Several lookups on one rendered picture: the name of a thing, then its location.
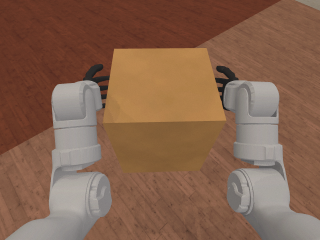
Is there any left robot forearm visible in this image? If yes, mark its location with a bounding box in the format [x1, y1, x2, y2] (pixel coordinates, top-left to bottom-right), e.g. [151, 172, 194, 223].
[49, 80, 103, 210]

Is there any right robot upper arm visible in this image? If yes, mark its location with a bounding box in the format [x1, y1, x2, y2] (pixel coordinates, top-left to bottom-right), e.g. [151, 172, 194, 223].
[226, 168, 320, 240]

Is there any robot right hand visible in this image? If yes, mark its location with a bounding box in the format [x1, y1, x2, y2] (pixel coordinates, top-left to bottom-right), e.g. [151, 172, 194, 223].
[215, 65, 239, 111]

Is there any left robot upper arm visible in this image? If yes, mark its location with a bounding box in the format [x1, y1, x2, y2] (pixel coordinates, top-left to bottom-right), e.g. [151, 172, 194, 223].
[5, 171, 112, 240]

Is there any right robot forearm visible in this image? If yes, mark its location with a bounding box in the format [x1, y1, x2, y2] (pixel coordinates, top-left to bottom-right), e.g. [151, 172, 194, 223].
[223, 80, 290, 202]

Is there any robot left hand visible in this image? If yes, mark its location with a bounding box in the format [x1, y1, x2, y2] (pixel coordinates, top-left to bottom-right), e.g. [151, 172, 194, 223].
[83, 64, 110, 109]

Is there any carton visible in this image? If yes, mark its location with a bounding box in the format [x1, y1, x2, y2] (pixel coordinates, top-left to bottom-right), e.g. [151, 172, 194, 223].
[102, 48, 227, 173]

